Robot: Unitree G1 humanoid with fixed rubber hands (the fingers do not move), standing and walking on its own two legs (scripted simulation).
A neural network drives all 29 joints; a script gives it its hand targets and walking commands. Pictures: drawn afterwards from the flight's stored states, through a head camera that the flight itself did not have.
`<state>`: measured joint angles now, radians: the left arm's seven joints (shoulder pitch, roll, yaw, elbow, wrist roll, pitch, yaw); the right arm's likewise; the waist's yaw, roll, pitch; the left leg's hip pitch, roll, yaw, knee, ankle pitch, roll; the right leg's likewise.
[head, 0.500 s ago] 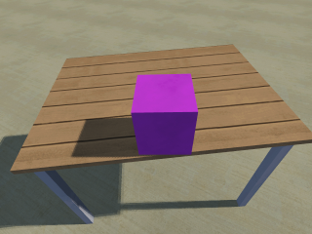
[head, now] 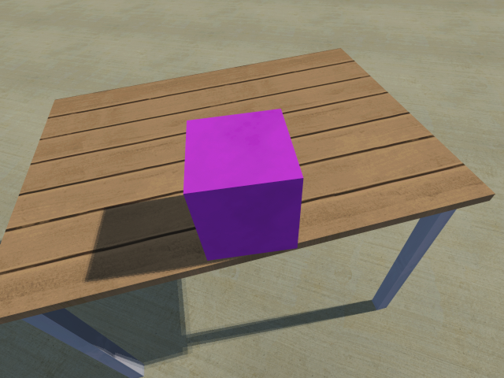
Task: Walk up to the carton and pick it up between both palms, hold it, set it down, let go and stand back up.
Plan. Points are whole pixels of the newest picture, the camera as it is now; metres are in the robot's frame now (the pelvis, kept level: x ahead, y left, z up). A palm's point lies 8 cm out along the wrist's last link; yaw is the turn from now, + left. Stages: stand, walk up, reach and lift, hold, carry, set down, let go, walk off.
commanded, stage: walk up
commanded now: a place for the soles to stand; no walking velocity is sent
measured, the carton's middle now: (243, 186) +0.44 +0.04 +0.05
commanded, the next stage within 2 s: none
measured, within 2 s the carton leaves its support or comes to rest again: neither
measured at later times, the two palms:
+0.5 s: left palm out of the picture +0.09 +0.25 -0.13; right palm out of the picture -0.02 -0.21 -0.15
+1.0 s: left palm out of the picture +0.12 +0.22 -0.13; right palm out of the picture -0.07 -0.21 -0.13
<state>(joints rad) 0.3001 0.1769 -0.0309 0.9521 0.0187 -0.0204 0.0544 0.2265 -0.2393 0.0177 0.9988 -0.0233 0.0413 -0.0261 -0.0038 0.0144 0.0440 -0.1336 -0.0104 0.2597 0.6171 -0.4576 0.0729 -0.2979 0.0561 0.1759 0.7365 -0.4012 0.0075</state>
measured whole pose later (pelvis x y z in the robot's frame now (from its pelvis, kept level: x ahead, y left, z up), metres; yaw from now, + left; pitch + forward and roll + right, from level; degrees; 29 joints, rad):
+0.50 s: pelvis +0.00 +0.02 +0.00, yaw -4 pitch -3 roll -1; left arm 0.21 0.16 -0.02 0.92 0.02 -0.01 0.06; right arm 0.33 -0.23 0.01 0.99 -0.02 0.04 -0.02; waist -0.01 0.05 0.10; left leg -0.12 0.02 0.27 0.68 -0.48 0.05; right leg -0.33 0.02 -0.01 0.70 -0.32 -0.02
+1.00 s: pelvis +0.02 +0.01 +0.00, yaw -2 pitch -3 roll +1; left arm 0.13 0.17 -0.04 1.03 0.03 0.02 0.02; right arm 0.48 -0.17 0.01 1.02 -0.04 -0.03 -0.04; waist -0.05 -0.01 0.08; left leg -0.04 -0.05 0.18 0.54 -0.45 0.08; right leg -0.30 -0.03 -0.05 0.66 -0.31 -0.01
